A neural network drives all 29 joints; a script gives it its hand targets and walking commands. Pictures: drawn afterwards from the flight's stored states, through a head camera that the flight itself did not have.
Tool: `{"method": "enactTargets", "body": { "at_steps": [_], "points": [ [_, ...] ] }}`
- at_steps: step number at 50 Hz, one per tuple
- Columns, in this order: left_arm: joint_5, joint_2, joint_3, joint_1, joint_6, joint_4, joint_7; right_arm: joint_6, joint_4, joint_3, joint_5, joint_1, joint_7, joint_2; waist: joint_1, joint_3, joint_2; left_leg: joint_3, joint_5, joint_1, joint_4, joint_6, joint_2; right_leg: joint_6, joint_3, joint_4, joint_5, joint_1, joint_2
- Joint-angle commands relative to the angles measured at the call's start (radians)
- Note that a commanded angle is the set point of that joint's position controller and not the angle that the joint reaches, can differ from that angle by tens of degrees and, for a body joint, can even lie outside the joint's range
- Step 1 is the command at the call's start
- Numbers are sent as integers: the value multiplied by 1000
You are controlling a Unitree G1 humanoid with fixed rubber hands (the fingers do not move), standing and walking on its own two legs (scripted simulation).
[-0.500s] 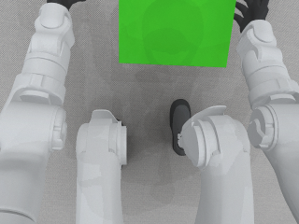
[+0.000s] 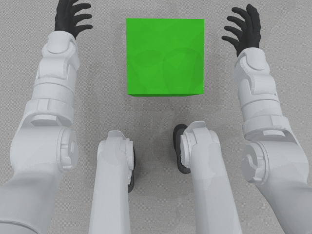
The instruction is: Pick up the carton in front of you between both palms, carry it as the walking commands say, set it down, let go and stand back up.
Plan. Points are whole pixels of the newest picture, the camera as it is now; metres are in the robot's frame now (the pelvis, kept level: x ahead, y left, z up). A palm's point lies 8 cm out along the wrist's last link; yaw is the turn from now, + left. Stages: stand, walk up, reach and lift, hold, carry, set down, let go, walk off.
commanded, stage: set down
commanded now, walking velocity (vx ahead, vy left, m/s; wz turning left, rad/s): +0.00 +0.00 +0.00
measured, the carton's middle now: (162, 65) +0.49 -0.05 -0.35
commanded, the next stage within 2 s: let go in 0.52 s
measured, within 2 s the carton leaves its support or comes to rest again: neither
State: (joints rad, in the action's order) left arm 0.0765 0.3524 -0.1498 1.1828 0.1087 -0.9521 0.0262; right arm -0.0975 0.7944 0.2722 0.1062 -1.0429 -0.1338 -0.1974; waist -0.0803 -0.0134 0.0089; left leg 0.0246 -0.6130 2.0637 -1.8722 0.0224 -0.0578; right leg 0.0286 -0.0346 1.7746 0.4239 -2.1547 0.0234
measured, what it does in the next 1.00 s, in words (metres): rises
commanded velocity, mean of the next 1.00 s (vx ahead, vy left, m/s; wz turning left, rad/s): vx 0.00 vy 0.00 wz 0.00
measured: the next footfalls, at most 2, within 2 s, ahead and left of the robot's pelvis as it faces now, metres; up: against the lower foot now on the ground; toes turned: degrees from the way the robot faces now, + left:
none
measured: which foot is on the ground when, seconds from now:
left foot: down 0.00-1.00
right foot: down 0.00-1.00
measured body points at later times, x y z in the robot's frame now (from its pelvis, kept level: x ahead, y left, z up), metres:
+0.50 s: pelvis +0.03 +0.00 +0.13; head +0.32 -0.01 +0.48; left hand +0.55 +0.17 +0.03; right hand +0.49 -0.23 +0.03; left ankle +0.07 +0.12 -0.44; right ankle +0.13 -0.12 -0.44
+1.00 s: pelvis +0.09 -0.01 +0.25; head +0.28 -0.01 +0.66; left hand +0.43 +0.20 +0.14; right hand +0.38 -0.25 +0.15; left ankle +0.07 +0.12 -0.44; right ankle +0.13 -0.12 -0.44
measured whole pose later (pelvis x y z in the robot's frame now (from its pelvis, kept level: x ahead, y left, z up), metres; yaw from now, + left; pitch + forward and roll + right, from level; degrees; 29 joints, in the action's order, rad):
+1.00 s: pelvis +0.09 -0.01 +0.25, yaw +0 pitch +29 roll +1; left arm -0.05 0.18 -0.18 0.32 0.04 -0.61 0.00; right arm -0.04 0.54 0.14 -0.03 -0.23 0.06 -0.18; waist -0.05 -0.08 -0.01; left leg 0.06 -0.37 0.95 -0.82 0.02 -0.03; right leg 0.00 -0.02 0.79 0.26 -1.03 0.01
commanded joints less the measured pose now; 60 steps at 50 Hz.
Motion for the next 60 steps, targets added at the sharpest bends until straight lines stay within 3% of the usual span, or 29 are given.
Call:
{"method": "enactTargets", "body": {
  "at_steps": [1,11,28,35,39,48,60],
  "points": [
    [-6,118,-19,219,-9,138,-12,6,-136,19,-13,-151,1,-97,-12,-1059,54,-89,219,-385,283,0,-27,23,107,-154,-265,817,39],
    [-29,102,-41,149,20,207,-38,-20,-224,31,-35,-74,27,-82,-11,-1126,74,-80,331,-568,453,11,-33,21,111,-326,-343,936,42],
    [-111,43,-103,6,-14,149,-71,7,-176,63,-112,54,72,-26,-4,-988,59,-48,426,-806,783,13,-23,19,84,-647,-414,1157,34],
    [-175,-41,-115,-265,-17,269,-20,17,-245,24,-186,294,135,-50,11,-1042,44,-35,554,-1014,910,22,-24,-4,72,-759,-518,1376,33],
    [-177,-66,-97,-429,-29,389,1,23,-314,-23,-193,442,170,-77,14,-960,9,-32,543,-1064,992,19,-23,-15,50,-833,-543,1544,27],
    [-123,-82,-43,-777,-93,443,-29,75,-339,-121,-127,782,196,-50,27,-660,-5,-27,489,-1192,1148,2,-9,-10,-2,-994,-589,1780,-2],
    [-102,-72,17,-1205,-152,497,-53,126,-443,-193,-102,1184,185,-77,38,-364,-12,-1,604,-1576,1379,1,7,-3,2,-1211,-663,2047,6]
  ]
}}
